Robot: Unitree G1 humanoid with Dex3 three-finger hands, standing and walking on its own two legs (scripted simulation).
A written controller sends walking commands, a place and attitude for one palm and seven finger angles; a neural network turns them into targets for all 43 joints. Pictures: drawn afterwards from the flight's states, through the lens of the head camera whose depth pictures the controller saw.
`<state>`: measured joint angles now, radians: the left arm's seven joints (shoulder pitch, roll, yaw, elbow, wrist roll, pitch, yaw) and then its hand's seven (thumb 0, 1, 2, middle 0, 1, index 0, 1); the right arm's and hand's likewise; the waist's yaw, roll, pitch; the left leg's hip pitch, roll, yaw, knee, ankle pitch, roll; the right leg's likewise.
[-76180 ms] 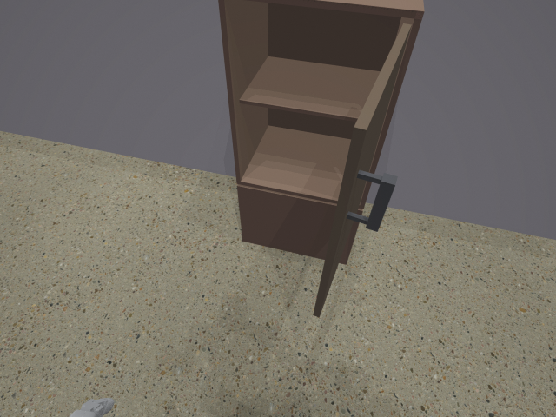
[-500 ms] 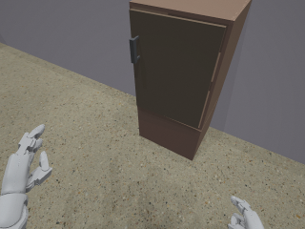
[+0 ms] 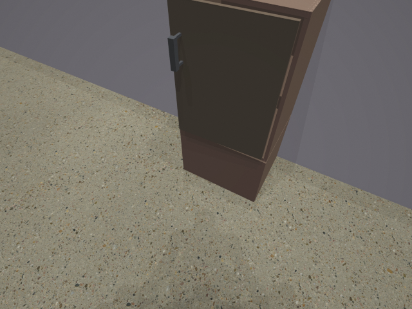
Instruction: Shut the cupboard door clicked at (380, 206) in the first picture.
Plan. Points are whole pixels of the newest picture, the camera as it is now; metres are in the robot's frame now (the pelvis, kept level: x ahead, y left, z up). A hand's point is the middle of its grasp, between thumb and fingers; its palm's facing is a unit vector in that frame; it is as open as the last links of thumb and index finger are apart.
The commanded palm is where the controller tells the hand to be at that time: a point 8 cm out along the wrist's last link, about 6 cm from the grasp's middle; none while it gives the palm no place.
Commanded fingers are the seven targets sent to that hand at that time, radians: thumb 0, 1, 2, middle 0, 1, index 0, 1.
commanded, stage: let the arm hang, fingers relaxed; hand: left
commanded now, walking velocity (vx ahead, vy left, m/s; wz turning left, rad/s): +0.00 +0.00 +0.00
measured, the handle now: (176, 52) +0.93 +0.15 +0.04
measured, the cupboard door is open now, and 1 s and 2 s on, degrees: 2 2 2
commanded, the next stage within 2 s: look to check the result in 0.52 s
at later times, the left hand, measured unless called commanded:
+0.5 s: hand out of the picture +0.07 +0.20 -0.16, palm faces -0.03 -0.96 -0.27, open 7.4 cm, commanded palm none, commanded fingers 0.00 0.90 0.90 -0.20 -0.30 -0.20 -0.30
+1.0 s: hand out of the picture +0.08 +0.20 -0.16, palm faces -0.02 -0.95 -0.30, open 7.4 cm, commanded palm none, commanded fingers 0.00 0.90 0.90 -0.20 -0.30 -0.20 -0.30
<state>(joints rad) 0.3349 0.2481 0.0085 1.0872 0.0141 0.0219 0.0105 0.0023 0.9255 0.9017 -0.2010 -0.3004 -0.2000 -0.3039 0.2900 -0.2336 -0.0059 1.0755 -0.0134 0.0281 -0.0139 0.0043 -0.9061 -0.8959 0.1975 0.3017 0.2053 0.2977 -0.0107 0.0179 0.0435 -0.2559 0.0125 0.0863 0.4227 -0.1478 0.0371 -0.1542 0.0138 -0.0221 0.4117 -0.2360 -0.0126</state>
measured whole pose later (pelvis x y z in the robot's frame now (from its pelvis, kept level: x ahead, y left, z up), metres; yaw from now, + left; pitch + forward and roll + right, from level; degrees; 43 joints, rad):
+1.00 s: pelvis +0.04 -0.02 +0.01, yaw +0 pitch -2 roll +0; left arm 0.19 0.27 0.01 1.14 0.01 -0.01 0.02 0.00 0.90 0.90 -0.20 -0.30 -0.20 -0.30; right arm 0.16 -0.27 0.00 1.13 -0.01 0.00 -0.02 0.00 -0.91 -0.90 0.20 0.30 0.21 0.30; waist -0.01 0.01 0.03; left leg -0.14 0.03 0.09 0.31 -0.14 0.00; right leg -0.04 0.03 -0.02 0.30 -0.23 -0.04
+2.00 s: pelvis +0.01 -0.02 -0.01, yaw +21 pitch +1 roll -1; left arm 0.14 0.24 0.08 0.88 0.02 0.04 0.02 0.00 0.91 0.90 -0.20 -0.30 -0.20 -0.30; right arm 0.22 -0.21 -0.06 0.96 -0.03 0.06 -0.01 0.00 -0.90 -0.90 0.20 0.30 0.21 0.30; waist -0.04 0.04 0.09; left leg -0.37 -0.03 -0.12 0.48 -0.13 0.00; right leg -0.34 -0.01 0.01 0.74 -0.43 0.04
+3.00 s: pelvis +0.09 +0.03 +0.00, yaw +63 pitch +1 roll +2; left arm 0.37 0.16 0.05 0.97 0.03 -0.06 0.01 0.00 0.90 0.90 -0.20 -0.30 -0.20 -0.30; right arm 0.13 -0.24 -0.06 0.92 -0.03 0.05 0.06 0.00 -0.91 -0.90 0.19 0.30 0.20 0.30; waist 0.02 -0.01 0.11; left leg -0.53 0.06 0.09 0.78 -0.30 -0.01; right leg 0.00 -0.14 -0.32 0.38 -0.37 0.05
